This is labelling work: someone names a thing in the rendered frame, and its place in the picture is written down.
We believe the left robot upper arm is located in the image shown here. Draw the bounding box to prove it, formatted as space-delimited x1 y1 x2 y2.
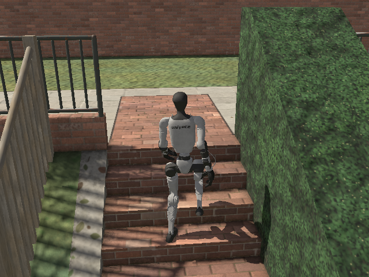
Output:
159 117 170 148

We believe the right robot hand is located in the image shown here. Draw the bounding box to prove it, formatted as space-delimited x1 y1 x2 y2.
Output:
201 170 214 187

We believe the left robot hand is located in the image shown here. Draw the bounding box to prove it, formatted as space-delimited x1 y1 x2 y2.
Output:
163 149 177 160

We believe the robot left forearm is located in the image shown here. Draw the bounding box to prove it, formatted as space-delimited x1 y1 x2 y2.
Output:
159 141 168 155

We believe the robot torso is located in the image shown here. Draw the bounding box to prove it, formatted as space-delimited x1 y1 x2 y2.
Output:
168 114 195 174

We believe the left robot foot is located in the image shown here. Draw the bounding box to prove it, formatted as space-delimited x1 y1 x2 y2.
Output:
166 227 178 243

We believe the right robot upper arm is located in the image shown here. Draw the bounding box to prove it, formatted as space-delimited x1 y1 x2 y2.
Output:
193 116 205 149

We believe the robot right forearm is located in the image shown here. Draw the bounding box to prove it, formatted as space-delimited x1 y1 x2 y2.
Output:
200 141 213 171

